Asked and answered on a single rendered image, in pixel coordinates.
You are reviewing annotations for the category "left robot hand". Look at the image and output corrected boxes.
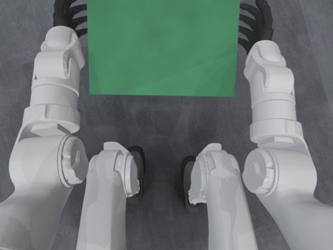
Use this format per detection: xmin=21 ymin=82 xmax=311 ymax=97
xmin=53 ymin=0 xmax=87 ymax=38

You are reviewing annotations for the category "right robot forearm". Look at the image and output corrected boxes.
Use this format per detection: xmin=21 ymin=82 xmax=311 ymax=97
xmin=244 ymin=40 xmax=317 ymax=176

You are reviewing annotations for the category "robot right thigh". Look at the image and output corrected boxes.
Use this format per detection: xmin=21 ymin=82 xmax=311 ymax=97
xmin=194 ymin=150 xmax=258 ymax=250

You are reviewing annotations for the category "robot left foot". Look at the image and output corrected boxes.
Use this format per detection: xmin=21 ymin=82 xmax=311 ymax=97
xmin=127 ymin=146 xmax=146 ymax=204

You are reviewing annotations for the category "left robot forearm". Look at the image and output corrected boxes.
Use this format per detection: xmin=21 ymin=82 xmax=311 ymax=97
xmin=9 ymin=26 xmax=85 ymax=180

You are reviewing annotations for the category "right robot hand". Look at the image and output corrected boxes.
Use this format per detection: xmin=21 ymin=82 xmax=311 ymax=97
xmin=238 ymin=0 xmax=274 ymax=55

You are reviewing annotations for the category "robot left upper arm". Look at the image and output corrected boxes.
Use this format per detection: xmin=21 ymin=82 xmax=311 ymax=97
xmin=0 ymin=134 xmax=89 ymax=250

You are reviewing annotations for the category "robot right upper arm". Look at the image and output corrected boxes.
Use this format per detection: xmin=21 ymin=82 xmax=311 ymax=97
xmin=242 ymin=146 xmax=333 ymax=250

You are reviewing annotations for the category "carton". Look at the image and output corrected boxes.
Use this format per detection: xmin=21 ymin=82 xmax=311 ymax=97
xmin=87 ymin=0 xmax=240 ymax=97

